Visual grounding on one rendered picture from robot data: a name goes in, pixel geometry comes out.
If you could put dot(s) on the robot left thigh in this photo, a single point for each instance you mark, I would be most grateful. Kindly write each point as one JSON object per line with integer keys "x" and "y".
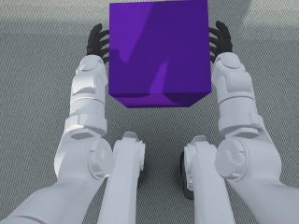
{"x": 119, "y": 201}

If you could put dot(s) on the robot right hand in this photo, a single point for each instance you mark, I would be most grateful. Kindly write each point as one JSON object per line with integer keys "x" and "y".
{"x": 222, "y": 42}

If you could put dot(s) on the left robot upper arm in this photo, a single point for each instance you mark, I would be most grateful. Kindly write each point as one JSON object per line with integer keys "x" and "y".
{"x": 81, "y": 167}

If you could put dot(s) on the robot left shin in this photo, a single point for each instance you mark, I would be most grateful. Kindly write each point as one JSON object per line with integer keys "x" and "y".
{"x": 118, "y": 142}

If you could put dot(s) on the left robot forearm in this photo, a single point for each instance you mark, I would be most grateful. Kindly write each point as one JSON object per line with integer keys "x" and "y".
{"x": 87, "y": 102}

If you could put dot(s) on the carton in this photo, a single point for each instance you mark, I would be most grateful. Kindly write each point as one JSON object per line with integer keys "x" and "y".
{"x": 159, "y": 53}

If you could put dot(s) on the robot left hand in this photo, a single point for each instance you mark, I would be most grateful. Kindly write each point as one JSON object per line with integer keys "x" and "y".
{"x": 94, "y": 43}

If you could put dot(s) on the right robot forearm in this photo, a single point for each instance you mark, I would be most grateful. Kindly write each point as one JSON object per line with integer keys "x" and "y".
{"x": 236, "y": 100}

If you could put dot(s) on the right robot upper arm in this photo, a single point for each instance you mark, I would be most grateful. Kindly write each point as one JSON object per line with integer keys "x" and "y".
{"x": 252, "y": 168}

